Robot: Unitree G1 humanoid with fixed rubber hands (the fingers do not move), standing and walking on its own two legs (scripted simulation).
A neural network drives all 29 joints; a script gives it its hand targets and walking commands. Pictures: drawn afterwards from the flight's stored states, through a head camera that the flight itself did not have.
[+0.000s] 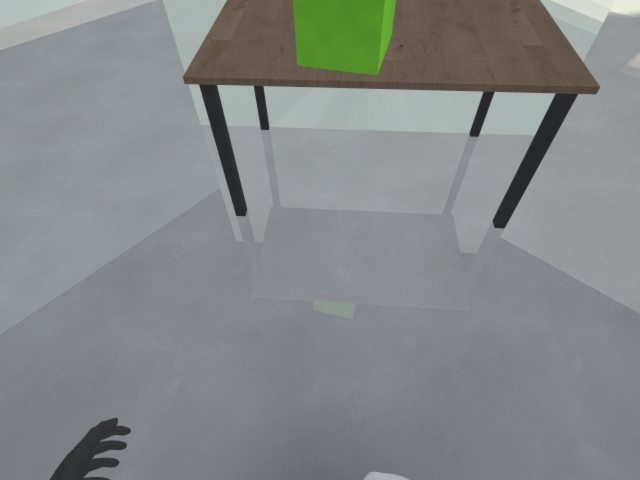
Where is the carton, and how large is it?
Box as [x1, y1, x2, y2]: [293, 0, 395, 74]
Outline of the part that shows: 293,0 297,65 377,74 391,35 395,0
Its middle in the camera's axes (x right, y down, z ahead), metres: +0.08 -0.67 +1.12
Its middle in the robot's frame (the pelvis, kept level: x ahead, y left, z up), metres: +1.30 -0.01 +0.02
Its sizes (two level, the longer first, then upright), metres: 0.259 0.243 0.259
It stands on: a table, 0.64 m high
